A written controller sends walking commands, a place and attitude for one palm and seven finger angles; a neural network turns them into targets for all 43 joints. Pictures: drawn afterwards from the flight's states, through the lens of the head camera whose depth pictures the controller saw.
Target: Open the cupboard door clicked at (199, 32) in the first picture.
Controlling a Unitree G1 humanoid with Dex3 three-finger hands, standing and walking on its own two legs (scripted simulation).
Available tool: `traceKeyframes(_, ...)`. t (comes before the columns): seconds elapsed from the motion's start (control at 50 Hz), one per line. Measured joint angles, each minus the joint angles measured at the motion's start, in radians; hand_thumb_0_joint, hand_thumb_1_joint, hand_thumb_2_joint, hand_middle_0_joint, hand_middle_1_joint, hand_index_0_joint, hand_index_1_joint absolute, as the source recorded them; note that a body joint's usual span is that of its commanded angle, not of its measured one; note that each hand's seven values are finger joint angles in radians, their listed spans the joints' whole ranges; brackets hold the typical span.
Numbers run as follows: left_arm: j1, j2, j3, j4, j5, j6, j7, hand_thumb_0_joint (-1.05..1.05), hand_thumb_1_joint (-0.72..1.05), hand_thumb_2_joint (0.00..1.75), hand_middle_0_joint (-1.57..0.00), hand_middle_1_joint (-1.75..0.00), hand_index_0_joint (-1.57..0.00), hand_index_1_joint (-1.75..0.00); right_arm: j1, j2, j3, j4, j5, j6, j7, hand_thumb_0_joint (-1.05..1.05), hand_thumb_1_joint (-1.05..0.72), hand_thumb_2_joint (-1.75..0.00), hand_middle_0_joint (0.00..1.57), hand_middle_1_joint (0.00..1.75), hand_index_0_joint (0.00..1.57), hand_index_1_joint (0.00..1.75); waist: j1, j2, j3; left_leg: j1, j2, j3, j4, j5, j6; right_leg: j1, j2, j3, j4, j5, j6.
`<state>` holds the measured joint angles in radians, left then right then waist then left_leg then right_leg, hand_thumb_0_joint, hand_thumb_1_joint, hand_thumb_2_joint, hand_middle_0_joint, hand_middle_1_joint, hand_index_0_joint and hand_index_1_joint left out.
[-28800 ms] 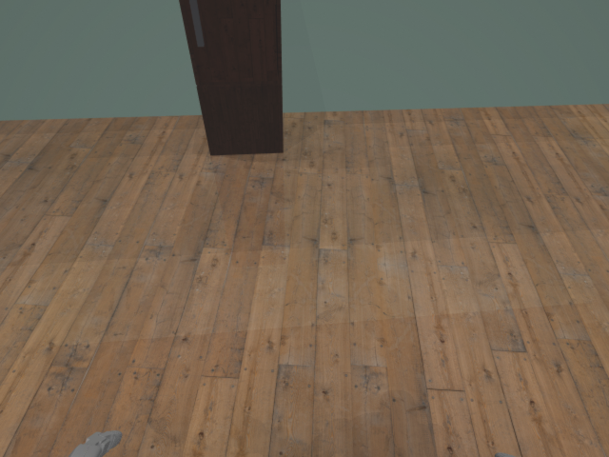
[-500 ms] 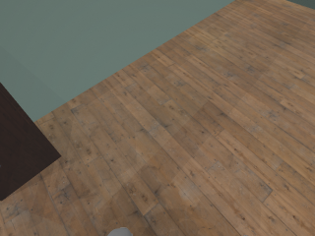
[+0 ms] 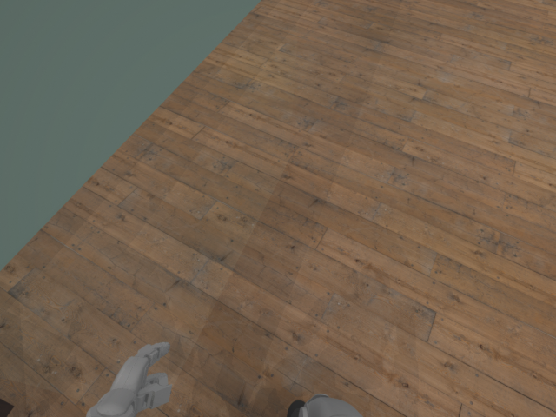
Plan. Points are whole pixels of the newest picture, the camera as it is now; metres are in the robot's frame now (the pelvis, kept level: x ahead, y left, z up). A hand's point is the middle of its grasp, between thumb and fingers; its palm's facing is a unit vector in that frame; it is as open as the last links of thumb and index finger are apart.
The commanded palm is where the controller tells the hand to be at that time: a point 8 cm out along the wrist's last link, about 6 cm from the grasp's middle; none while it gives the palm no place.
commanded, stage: walk to a spot facing it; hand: left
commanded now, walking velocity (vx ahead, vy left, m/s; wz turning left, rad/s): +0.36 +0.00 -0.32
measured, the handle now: out of the picture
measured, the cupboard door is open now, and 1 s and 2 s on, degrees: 49 49 49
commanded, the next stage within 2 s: turn to face it in 0.88 s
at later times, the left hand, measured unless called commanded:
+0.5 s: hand (174, 396) +0.17 +0.16 -0.15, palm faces -0.01 -0.98 -0.18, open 7.3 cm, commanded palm none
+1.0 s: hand (238, 167) +0.66 +0.08 -0.14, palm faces -0.32 -0.91 -0.26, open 7.3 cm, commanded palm none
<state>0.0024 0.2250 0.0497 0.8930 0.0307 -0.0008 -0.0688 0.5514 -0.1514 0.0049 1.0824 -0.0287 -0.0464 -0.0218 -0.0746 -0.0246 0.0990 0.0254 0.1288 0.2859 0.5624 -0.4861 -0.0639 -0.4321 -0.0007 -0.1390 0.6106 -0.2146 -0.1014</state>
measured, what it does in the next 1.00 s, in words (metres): walks ahead, turning right: left foot, then right foot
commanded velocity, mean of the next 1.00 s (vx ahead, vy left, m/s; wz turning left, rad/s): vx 0.33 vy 0.00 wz -0.20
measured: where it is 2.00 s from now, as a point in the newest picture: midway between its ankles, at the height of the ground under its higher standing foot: (314, 282)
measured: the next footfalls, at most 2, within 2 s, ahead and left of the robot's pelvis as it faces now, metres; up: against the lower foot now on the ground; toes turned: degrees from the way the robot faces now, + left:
left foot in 0.54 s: +0.42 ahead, +0.08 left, +0.00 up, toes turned -3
right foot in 0.98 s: +0.56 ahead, -0.21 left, +0.00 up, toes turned -23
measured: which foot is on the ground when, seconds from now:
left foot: down 0.00-0.00, up 0.02-0.52, down 0.54-1.00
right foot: down 0.00-0.54, up 0.56-0.96, down 0.98-1.00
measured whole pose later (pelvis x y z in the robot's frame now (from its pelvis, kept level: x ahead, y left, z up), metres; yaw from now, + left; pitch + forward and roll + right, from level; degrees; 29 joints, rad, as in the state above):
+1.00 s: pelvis +0.48 -0.08 +0.00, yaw -17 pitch +1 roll +1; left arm 0.09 0.25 0.08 0.96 0.03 -0.03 -0.04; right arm 0.46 -0.19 -0.03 1.11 -0.02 -0.04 -0.01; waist -0.04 -0.01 0.07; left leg -0.07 0.11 0.23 0.60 -0.45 -0.04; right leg -0.43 -0.04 -0.10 0.61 -0.19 -0.06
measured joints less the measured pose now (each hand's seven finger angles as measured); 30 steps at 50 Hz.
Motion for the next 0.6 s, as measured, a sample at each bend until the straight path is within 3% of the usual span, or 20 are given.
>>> traceKeyframes(0.02,0.006,-0.002,0.004,-0.004,-0.002,-0.018,0.009,0.00,0.91,0.90,-0.19,-0.30,-0.20,-0.30,-0.008,0.002,0.000,0.011,0.010,0.012,0.004,0.01,-0.91,-0.90,0.20,0.30,0.20,0.30,0.014,-0.007,0.001,-0.067,0.006,-0.034,0.195,-0.026,0.002,-0.002,0.005,0.009,0.029,0.008,-0.015)
traceKeyframes(0.06,0.032,-0.009,0.006,0.001,-0.016,-0.032,0.028,0.00,0.91,0.90,-0.20,-0.30,-0.20,-0.30,-0.061,-0.002,-0.010,0.019,0.019,0.035,0.009,0.01,-0.91,-0.90,0.20,0.30,0.20,0.30,0.013,0.000,0.015,-0.221,-0.005,-0.151,0.551,-0.014,0.019,0.027,0.027,0.017,0.065,-0.043,-0.021)
traceKeyframes(0.1,0.075,-0.016,0.002,0.022,-0.021,-0.026,0.041,0.00,0.91,0.90,-0.20,-0.30,-0.20,-0.30,-0.124,-0.005,-0.024,0.001,0.016,0.042,0.010,0.01,-0.91,-0.90,0.20,0.30,0.20,0.30,0.007,0.004,0.008,-0.356,-0.004,-0.204,0.687,0.072,0.021,0.084,0.047,0.027,0.006,-0.055,-0.015)
traceKeyframes(0.16,0.145,-0.029,0.001,0.062,-0.020,-0.029,0.054,0.00,0.91,0.90,-0.20,-0.30,-0.20,-0.30,-0.218,-0.006,-0.037,-0.049,0.005,0.033,0.013,0.01,-0.91,-0.90,0.20,0.30,0.20,0.30,0.011,0.001,-0.012,-0.503,0.014,-0.233,0.630,0.166,0.016,0.165,0.069,0.056,-0.121,-0.019,-0.013)
traceKeyframes(0.26,0.237,-0.017,0.021,0.114,-0.020,-0.056,0.064,-0.02,0.95,0.90,-0.20,-0.30,-0.21,-0.30,-0.329,-0.012,-0.049,-0.106,0.000,0.019,0.023,0.01,-0.91,-0.90,0.19,0.30,0.20,0.30,0.050,0.010,-0.046,-0.619,0.022,-0.256,0.434,0.272,0.005,0.274,0.089,0.096,-0.257,-0.007,-0.019)
traceKeyframes(0.38,0.351,-0.039,0.005,0.174,-0.017,-0.073,0.067,-0.01,0.93,0.90,-0.20,-0.30,-0.20,-0.30,-0.427,-0.031,-0.052,-0.114,0.005,0.024,0.036,0.01,-0.91,-0.90,0.19,0.30,0.20,0.30,0.108,0.027,-0.063,-0.622,-0.007,-0.238,0.277,0.319,0.010,0.408,0.096,0.130,-0.325,-0.066,-0.006)
traceKeyframes(0.48,0.437,-0.060,-0.008,0.221,-0.012,-0.070,0.074,0.00,0.91,0.90,-0.20,-0.30,-0.20,-0.30,-0.498,-0.026,-0.045,-0.118,0.008,0.020,0.044,0.01,-0.91,-0.90,0.19,0.30,0.20,0.30,0.144,0.005,-0.051,-0.551,-0.061,-0.195,0.127,0.283,0.042,0.507,0.075,0.157,-0.320,-0.157,0.016)
traceKeyframes(0.52,0.467,-0.069,-0.010,0.243,-0.013,-0.066,0.074,0.00,0.91,0.90,-0.20,-0.30,-0.20,-0.30,-0.515,-0.021,-0.039,-0.125,0.004,0.003,0.041,0.01,-0.91,-0.90,0.19,0.30,0.20,0.30,0.142,-0.007,-0.044,-0.482,-0.092,-0.170,0.033,0.305,0.069,0.511,0.062,0.163,-0.232,-0.222,0.028)
traceKeyframes(0.54,0.483,-0.079,-0.010,0.252,-0.015,-0.061,0.072,0.00,0.91,0.90,-0.20,-0.30,-0.20,-0.30,-0.515,-0.025,-0.036,-0.132,-0.001,-0.010,0.038,0.01,-0.91,-0.90,0.19,0.30,0.20,0.30,0.138,0.006,-0.047,-0.450,-0.089,-0.176,0.003,0.343,0.103,0.472,0.070,0.158,-0.112,-0.255,0.037)
traceKeyframes(0.56,0.482,-0.083,-0.012,0.260,-0.021,-0.053,0.069,0.00,0.91,0.90,-0.20,-0.30,-0.20,-0.30,-0.513,-0.021,-0.036,-0.137,-0.007,-0.024,0.033,0.01,-0.91,-0.90,0.20,0.30,0.20,0.30,0.131,0.002,-0.042,-0.449,-0.090,-0.170,0.037,0.338,0.121,0.402,0.065,0.151,0.078,-0.269,0.045)
traceKeyframes(0.6,0.458,-0.080,-0.012,0.264,-0.020,-0.039,0.066,0.00,0.91,0.90,-0.20,-0.30,-0.20,-0.30,-0.486,-0.011,-0.031,-0.138,-0.006,-0.034,0.026,0.00,-0.91,-0.90,0.20,0.30,0.20,0.30,0.127,-0.015,-0.035,-0.418,-0.097,-0.150,0.070,0.268,0.126,0.250,0.046,0.151,0.437,-0.264,0.051)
